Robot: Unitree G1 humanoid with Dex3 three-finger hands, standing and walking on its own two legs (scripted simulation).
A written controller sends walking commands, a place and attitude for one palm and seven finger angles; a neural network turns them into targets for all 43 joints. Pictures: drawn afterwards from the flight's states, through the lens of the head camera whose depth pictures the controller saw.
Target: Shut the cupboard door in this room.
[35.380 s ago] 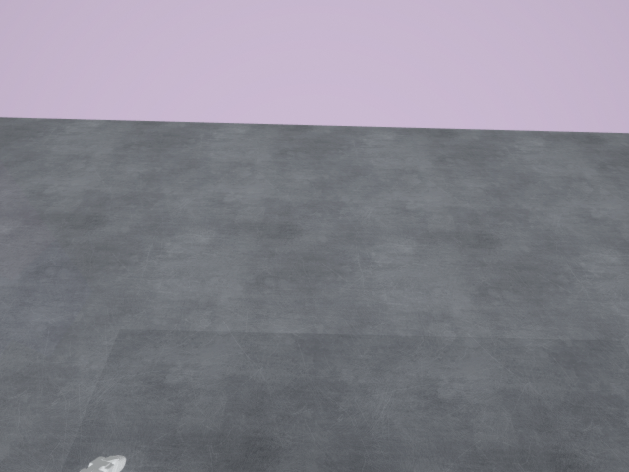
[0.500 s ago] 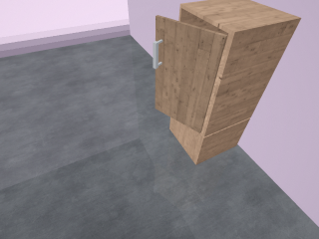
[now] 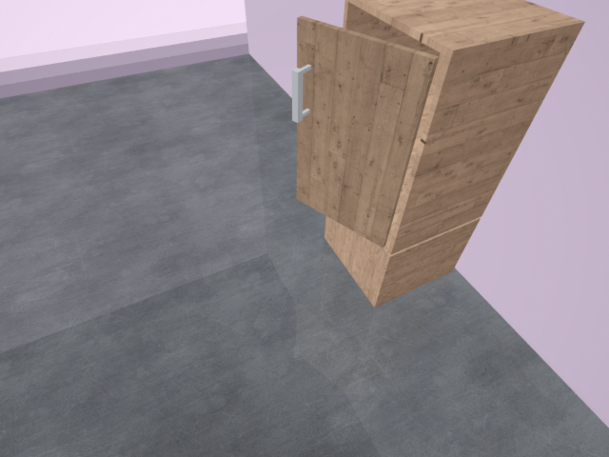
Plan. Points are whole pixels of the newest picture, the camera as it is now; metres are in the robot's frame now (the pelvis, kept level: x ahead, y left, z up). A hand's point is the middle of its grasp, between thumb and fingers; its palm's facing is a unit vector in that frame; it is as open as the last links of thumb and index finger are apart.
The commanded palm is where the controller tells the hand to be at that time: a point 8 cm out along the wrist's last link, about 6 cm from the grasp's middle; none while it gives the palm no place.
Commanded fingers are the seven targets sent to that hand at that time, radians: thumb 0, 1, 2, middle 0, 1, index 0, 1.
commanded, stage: look to check the result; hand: left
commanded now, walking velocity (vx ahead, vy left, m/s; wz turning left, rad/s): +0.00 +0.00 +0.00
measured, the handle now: (302, 93) +0.97 +0.06 +0.00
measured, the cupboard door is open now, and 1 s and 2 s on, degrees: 24 24 24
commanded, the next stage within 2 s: walk to a spot facing it in 0.24 s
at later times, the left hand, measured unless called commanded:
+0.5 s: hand out of the picture +0.06 +0.21 -0.17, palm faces +0.04 -0.96 -0.27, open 7.4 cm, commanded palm none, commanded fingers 0.00 0.90 0.90 -0.20 -0.30 -0.20 -0.30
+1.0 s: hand out of the picture +0.02 +0.21 -0.17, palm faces +0.33 -0.91 -0.26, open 7.4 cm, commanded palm none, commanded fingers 0.00 0.90 0.90 -0.20 -0.30 -0.20 -0.30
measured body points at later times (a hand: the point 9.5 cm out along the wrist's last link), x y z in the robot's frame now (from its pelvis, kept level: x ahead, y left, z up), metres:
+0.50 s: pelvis +0.01 +0.00 +0.00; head +0.02 +0.00 +0.45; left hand +0.06 +0.26 -0.15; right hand +0.06 -0.26 -0.15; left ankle +0.04 +0.11 -0.74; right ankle +0.01 -0.11 -0.74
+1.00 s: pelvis +0.00 -0.02 +0.00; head +0.04 +0.00 +0.44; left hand +0.00 +0.26 -0.15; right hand +0.10 -0.24 -0.15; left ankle +0.03 +0.10 -0.74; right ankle +0.03 -0.17 -0.70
